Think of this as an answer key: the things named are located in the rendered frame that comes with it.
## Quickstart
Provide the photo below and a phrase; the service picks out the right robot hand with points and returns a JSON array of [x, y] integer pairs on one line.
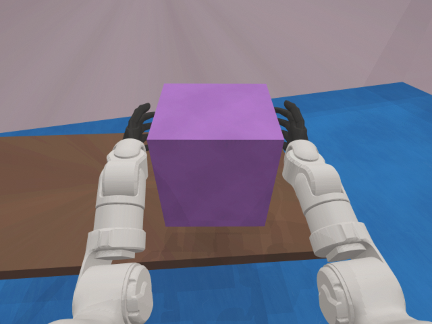
[[295, 124]]

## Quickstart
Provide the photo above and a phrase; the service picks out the robot left upper arm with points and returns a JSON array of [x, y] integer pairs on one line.
[[112, 294]]

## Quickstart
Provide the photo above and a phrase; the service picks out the carton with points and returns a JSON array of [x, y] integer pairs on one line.
[[215, 151]]

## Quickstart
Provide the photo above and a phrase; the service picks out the left robot hand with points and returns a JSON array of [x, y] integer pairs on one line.
[[136, 127]]

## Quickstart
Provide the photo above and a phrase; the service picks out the table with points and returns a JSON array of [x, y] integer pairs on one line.
[[48, 194]]

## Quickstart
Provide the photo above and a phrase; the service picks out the robot right upper arm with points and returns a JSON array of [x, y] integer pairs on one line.
[[361, 291]]

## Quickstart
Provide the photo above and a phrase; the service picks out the right robot forearm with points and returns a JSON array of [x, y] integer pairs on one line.
[[336, 233]]

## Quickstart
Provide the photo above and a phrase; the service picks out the left robot forearm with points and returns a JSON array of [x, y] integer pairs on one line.
[[120, 204]]

